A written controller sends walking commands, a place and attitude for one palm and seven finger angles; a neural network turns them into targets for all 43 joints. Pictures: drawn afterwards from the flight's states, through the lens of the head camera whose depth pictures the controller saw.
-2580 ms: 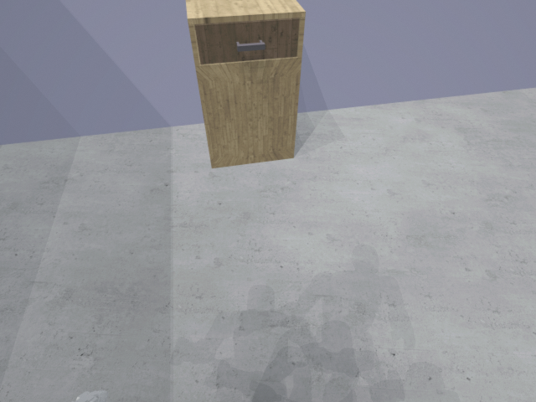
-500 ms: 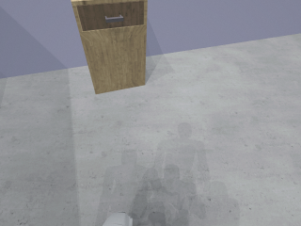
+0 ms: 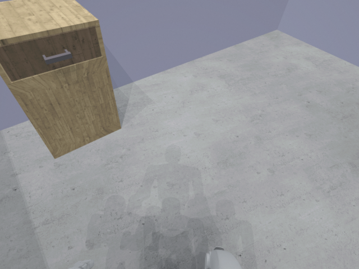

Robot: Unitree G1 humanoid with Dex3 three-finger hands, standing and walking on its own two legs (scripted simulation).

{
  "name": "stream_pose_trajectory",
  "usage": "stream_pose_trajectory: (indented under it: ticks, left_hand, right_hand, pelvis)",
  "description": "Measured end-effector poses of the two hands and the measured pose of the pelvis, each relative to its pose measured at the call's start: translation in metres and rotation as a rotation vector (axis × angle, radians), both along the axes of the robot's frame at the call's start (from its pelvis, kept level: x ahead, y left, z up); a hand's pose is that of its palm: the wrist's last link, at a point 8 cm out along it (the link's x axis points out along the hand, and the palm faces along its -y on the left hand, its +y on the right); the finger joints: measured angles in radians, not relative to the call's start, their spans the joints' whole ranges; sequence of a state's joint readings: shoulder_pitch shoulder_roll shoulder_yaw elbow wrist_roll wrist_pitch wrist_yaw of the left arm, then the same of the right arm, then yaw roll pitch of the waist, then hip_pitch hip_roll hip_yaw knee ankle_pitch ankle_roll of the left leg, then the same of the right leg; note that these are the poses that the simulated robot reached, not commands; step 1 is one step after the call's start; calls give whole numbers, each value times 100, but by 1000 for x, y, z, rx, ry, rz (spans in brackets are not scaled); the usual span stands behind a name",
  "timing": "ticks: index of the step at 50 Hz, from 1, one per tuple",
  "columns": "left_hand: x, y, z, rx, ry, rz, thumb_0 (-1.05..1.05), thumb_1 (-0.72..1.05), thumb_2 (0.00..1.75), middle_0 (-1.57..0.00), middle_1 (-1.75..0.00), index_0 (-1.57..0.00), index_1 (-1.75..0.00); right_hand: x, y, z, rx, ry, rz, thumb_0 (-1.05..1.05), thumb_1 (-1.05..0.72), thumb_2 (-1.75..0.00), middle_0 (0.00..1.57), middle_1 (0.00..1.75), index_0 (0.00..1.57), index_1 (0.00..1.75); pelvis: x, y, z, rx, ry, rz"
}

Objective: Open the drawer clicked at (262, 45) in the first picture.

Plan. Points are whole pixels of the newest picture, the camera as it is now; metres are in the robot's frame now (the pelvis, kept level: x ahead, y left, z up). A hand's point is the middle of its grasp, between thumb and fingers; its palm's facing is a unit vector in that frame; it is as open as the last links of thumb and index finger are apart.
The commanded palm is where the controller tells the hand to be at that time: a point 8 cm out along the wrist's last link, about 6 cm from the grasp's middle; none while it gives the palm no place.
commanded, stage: walk to a spot facing it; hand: left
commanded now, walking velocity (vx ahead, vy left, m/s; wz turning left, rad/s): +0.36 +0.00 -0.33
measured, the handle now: (57, 55) +1.00 +0.60 -0.09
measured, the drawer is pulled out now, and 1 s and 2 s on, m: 0.00 0.00 0.00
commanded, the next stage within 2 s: turn to face it in 0.92 s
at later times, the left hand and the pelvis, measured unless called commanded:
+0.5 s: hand (120, 221) +0.28 +0.17 -0.18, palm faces -0.07 -0.97 -0.22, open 7.2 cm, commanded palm none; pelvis +0.23 -0.02 -0.01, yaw -7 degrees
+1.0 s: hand (148, 144) +0.56 +0.12 -0.17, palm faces -0.32 -0.93 -0.18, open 7.3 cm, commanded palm none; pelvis +0.43 -0.03 +0.00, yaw -21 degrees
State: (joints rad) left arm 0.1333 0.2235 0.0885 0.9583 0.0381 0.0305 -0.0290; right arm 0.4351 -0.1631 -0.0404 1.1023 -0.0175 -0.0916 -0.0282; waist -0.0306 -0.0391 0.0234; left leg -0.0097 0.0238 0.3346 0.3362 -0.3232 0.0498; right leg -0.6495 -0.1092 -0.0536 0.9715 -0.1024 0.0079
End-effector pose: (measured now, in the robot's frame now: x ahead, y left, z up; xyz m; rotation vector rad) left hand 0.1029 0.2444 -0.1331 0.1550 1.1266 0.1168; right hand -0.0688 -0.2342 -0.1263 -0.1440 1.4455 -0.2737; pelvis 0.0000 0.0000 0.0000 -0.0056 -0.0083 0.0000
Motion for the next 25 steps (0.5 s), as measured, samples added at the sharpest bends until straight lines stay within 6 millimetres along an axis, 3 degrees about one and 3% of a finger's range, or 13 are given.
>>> stream_pose_trajectory:
  ticks: [6, 9, 11, 13, 15, 21, 25]
  left_hand:
    - [102, -43, -8, -37, -14, -137, 1, 91, 90, -19, -30, -19, -30]
    - [148, -68, -16, -52, -42, -185, 1, 91, 90, -19, -30, -20, -30]
    - [169, -79, -24, -56, -72, -182, 1, 91, 90, -19, -30, -20, -30]
    - [175, -84, -26, -59, -62, -165, 0, 91, 90, -19, -30, -20, -30]
    - [171, -83, -25, -53, -16, -148, 0, 91, 90, -20, -30, -20, -30]
    - [174, -42, -11, 44, 68, -86, -3, 96, 90, -20, -30, -20, -30]
    - [176, -22, -14, 43, 137, -60, -2, 94, 90, -20, -30, -20, -30]
  right_hand:
    - [-22, 28, -2, 70, 183, -132, 0, -91, -90, 20, 30, 19, 30]
    - [-16, 36, -6, 111, 263, -186, 0, -91, -90, 20, 30, 19, 30]
    - [-2, 35, -12, 136, 292, -211, 0, -90, -89, 20, 30, 20, 30]
    - [27, 29, -18, 136, 267, -216, 1, -90, -89, 20, 30, 20, 30]
    - [70, 18, -22, 122, 190, -203, 1, -90, -89, 20, 30, 20, 30]
    - [224, -10, -21, 72, -120, -115, 1, -91, -90, 20, 30, 19, 30]
    - [297, -30, -12, 9, -212, -54, 3, -96, -89, 20, 30, 19, 30]
  pelvis:
    - [58, -9, -8, -9, 5, -50]
    - [92, -20, -18, -18, 6, -70]
    - [114, -31, -26, -4, 4, -81]
    - [131, -35, -26, -12, -8, -94]
    - [146, -37, -21, -18, -16, -105]
    - [192, -34, -8, -29, -2, -122]
    - [227, -22, -7, -37, -3, -128]
